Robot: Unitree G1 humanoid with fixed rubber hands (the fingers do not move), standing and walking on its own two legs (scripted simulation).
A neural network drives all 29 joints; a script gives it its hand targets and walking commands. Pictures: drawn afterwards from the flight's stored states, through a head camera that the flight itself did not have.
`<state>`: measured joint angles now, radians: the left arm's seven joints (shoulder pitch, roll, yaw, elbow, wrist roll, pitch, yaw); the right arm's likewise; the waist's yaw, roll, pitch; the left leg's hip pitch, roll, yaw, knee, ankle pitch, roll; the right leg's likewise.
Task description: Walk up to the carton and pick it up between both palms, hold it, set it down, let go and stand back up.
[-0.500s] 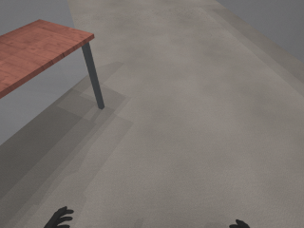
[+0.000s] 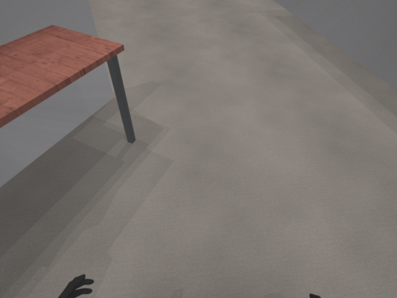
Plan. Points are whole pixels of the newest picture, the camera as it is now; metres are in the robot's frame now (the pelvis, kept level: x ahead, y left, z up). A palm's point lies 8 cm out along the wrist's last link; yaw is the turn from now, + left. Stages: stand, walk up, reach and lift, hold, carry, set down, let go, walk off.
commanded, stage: walk up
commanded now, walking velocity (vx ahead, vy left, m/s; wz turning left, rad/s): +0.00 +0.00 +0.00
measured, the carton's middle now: out of the picture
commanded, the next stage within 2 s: none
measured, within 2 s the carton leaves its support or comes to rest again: neither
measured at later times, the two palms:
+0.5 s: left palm out of the picture +0.09 +0.44 -0.08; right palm (290, 289) +0.18 -0.18 -0.09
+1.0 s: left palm out of the picture +0.10 +0.51 -0.08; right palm (231, 223) +0.32 -0.08 -0.08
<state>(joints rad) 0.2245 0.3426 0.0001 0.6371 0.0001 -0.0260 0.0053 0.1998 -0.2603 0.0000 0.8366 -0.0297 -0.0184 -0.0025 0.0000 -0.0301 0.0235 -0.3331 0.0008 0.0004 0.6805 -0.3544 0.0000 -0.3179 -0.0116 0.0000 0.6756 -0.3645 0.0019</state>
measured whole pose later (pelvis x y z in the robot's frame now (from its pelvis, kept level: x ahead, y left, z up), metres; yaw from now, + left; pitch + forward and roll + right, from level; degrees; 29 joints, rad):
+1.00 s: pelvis +0.14 +0.18 +0.00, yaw +24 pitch +0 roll -2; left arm 0.29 0.47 0.00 0.65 0.00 -0.02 -0.03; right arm 0.33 -0.41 -0.01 0.73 -0.01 -0.03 0.02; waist 0.00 0.00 0.07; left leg -0.45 0.03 -0.02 0.64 -0.17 0.00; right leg -0.19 -0.03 -0.10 0.64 -0.43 -0.02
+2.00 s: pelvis +0.11 +0.08 -0.01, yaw +45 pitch -3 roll +0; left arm 0.24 0.44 0.00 0.65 0.00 0.02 -0.02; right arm 0.33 -0.41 -0.01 0.82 -0.02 0.02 -0.01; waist 0.00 -0.04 0.12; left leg -0.41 0.03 -0.03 0.95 -0.40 0.00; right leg -0.38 -0.07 -0.16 0.70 -0.28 -0.06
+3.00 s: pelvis +0.15 +0.05 +0.00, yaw +56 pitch -1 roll +2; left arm 0.23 0.43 0.00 0.65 0.00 0.02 -0.02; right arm 0.40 -0.40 -0.01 0.86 -0.02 -0.02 -0.06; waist 0.00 0.04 0.12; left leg -0.50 -0.01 -0.11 1.13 -0.31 0.02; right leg -0.39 -0.04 -0.13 0.62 -0.22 -0.08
